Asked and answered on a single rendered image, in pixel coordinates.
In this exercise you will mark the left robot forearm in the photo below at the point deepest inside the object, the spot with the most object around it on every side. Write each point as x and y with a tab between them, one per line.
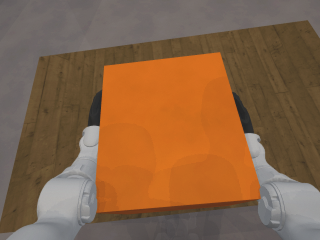
85	165

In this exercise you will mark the right robot hand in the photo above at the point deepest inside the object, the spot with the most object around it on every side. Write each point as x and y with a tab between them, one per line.
243	115

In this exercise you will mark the left robot hand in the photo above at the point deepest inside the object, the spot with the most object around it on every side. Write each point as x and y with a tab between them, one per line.
95	110

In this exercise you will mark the pedestal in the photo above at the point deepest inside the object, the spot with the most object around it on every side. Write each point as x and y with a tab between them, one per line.
274	69

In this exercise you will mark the right robot forearm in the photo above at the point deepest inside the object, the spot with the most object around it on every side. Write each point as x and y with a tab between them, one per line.
265	173

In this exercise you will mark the right robot upper arm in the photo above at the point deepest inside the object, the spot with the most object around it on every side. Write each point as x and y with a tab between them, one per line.
292	209

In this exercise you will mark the left robot upper arm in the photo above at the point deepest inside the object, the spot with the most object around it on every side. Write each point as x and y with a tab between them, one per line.
66	204

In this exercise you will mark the carton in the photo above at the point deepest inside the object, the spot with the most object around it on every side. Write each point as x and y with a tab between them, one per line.
170	138

